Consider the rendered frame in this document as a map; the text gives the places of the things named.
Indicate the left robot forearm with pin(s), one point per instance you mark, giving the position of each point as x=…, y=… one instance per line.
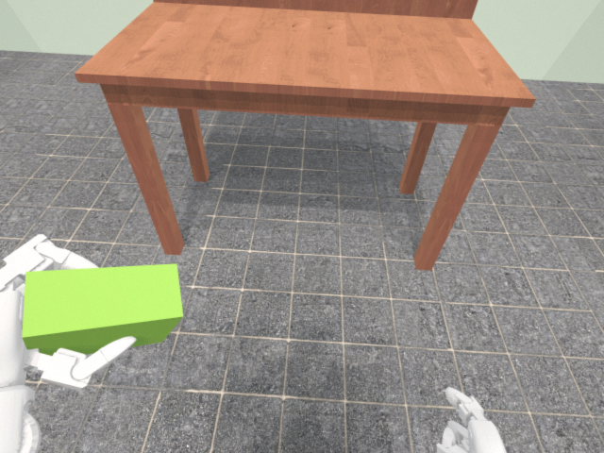
x=19, y=431

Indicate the table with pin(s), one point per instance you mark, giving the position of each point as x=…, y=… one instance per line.
x=422, y=61

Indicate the robot right hand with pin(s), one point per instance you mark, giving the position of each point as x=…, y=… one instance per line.
x=481, y=437

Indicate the robot left hand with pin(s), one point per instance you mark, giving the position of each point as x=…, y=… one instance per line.
x=65, y=368

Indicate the sponge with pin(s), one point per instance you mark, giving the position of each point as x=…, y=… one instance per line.
x=85, y=309

